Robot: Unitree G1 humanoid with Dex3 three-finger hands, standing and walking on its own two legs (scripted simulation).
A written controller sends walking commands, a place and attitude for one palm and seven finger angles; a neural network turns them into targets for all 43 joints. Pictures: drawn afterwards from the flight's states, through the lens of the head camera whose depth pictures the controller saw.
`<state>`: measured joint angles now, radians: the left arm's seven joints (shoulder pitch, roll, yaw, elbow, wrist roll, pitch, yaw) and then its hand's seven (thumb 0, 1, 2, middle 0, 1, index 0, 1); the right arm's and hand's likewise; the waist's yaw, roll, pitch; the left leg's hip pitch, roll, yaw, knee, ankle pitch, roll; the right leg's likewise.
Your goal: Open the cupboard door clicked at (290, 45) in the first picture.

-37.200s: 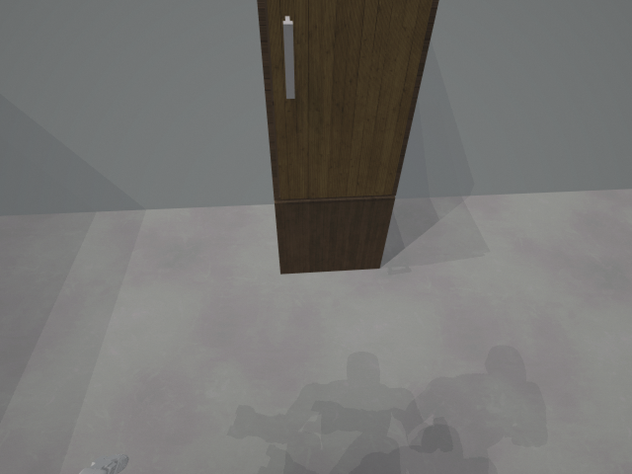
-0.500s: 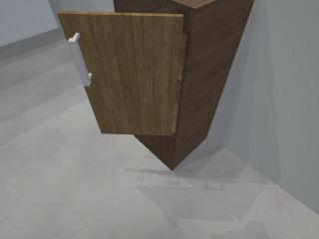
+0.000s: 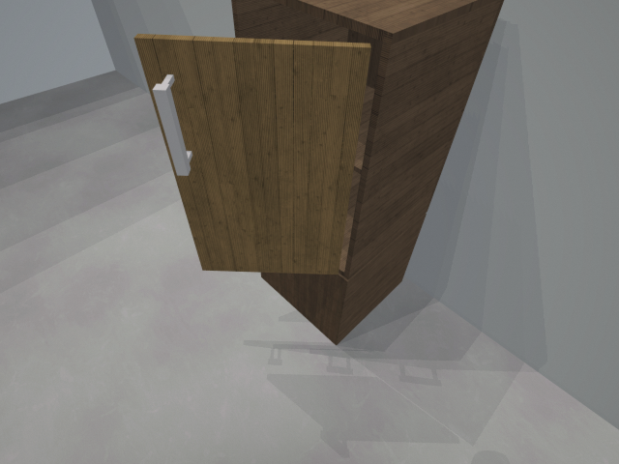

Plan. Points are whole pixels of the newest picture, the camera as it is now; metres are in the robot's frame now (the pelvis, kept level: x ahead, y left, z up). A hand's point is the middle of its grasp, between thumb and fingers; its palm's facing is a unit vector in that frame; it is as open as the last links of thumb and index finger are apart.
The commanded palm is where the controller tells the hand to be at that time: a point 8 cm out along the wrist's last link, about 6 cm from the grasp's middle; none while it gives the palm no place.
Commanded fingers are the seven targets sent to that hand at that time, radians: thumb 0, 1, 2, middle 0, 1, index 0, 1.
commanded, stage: look again from close up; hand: left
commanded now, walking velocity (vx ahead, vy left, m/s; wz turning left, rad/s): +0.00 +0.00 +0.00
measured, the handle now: (176, 127) +0.61 +0.28 +0.11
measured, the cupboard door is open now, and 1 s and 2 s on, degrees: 44 44 44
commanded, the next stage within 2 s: shuffle to correct the standing spot in 0.04 s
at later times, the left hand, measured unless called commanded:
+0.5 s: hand out of the picture -0.01 +0.20 -0.19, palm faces +0.04 -0.98 -0.17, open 7.4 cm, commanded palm none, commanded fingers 0.00 0.90 0.90 -0.20 -0.30 -0.20 -0.30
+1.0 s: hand (182, 448) +0.18 +0.20 -0.16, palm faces +0.06 -0.97 -0.22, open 7.3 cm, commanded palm none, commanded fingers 0.00 0.90 0.90 -0.20 -0.30 -0.20 -0.30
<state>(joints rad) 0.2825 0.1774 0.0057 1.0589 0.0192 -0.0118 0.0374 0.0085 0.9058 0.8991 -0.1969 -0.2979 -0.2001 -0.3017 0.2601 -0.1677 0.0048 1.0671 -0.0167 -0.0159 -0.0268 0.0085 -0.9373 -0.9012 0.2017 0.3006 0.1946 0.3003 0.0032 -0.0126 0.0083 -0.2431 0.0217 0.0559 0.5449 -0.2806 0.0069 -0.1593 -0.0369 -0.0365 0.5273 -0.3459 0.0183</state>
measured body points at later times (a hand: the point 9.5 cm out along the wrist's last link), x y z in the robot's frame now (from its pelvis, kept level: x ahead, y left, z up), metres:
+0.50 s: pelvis +0.04 +0.03 -0.01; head +0.05 +0.05 +0.44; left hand -0.01 +0.26 -0.17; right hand +0.04 -0.21 -0.15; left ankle +0.01 +0.11 -0.73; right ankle -0.04 -0.12 -0.72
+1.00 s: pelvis +0.08 +0.02 +0.00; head +0.11 +0.02 +0.45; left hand +0.17 +0.25 -0.14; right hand +0.12 -0.20 -0.16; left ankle +0.06 +0.16 -0.69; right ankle +0.12 -0.07 -0.73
